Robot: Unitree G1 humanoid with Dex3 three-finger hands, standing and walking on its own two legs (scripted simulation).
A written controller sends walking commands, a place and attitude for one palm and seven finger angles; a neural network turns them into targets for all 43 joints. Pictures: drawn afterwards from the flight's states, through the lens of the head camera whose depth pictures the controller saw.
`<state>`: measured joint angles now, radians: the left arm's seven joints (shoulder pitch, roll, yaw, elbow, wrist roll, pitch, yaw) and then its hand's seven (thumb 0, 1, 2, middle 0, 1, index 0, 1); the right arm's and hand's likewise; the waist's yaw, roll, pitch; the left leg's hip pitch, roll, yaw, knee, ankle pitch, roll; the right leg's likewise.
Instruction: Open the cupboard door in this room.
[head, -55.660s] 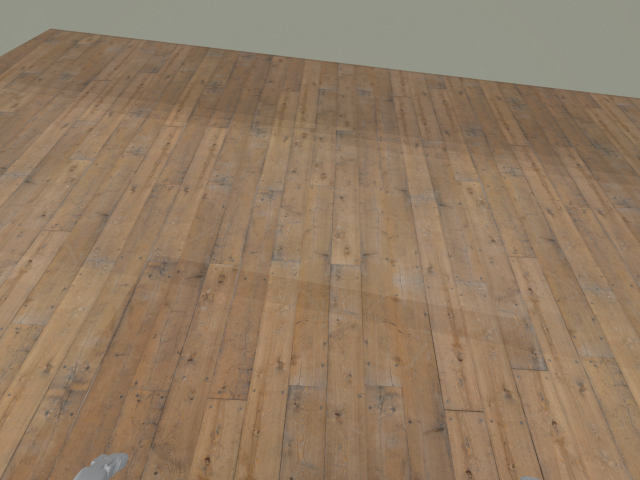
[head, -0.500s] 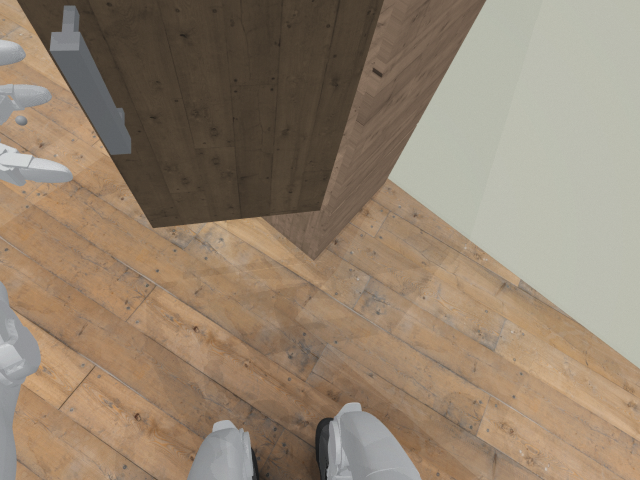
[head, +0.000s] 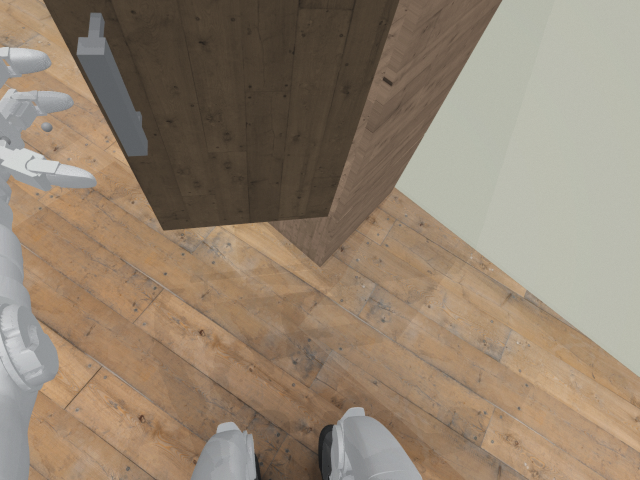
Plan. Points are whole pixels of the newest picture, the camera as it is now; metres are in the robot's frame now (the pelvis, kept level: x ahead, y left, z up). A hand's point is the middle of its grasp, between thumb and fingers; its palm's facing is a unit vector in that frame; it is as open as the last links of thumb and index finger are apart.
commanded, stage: move the hooked fingers beside the handle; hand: left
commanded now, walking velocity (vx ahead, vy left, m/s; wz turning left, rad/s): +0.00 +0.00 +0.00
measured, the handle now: (119, 91) +0.56 +0.21 +0.07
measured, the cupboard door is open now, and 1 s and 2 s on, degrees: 50 50 49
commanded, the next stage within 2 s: slide the fingers in behind the handle in 0.08 s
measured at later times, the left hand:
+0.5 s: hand (67, 122) +0.51 +0.25 +0.07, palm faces +0.06 -1.00 -0.01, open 14.0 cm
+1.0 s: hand (81, 124) +0.51 +0.24 +0.07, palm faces +0.12 -0.99 +0.00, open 14.3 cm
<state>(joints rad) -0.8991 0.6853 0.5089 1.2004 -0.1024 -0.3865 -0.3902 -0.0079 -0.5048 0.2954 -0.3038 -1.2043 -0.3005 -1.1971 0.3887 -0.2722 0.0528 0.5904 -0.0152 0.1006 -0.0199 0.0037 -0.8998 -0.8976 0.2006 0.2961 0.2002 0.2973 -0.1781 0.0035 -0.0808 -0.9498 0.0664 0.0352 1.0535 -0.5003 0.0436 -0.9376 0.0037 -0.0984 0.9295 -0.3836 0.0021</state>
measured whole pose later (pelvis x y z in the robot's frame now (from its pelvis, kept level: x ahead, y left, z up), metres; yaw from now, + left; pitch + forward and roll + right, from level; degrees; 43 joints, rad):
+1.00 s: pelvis +0.01 +0.00 +0.00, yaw +1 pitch +23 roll -5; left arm -0.90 0.57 0.42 1.16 -0.12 -0.39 -0.25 -0.01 -0.50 0.30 -0.30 -1.20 -0.23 -1.20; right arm 0.40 -0.26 0.03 0.63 -0.03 0.09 0.01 0.00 -0.90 -0.90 0.20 0.30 0.20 0.30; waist -0.16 0.02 -0.09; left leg -0.96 0.06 0.02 1.06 -0.51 0.04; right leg -0.94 0.00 -0.11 0.94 -0.40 0.00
